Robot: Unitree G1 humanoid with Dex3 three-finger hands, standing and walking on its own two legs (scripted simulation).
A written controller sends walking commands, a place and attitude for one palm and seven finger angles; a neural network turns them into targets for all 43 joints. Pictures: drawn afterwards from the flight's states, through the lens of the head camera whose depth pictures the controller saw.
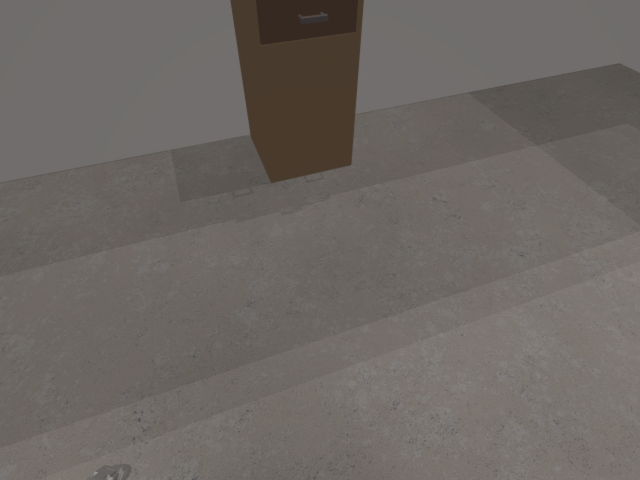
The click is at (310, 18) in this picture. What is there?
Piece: drawer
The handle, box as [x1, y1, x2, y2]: [298, 12, 327, 23]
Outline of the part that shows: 327,20 327,15 322,12 320,12 319,15 303,17 299,14 298,15 301,23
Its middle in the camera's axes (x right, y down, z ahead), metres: -0.03 -0.82 +1.43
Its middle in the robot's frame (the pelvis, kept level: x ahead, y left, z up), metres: +1.62 +0.12 -0.02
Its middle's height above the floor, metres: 0.75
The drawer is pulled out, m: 0.00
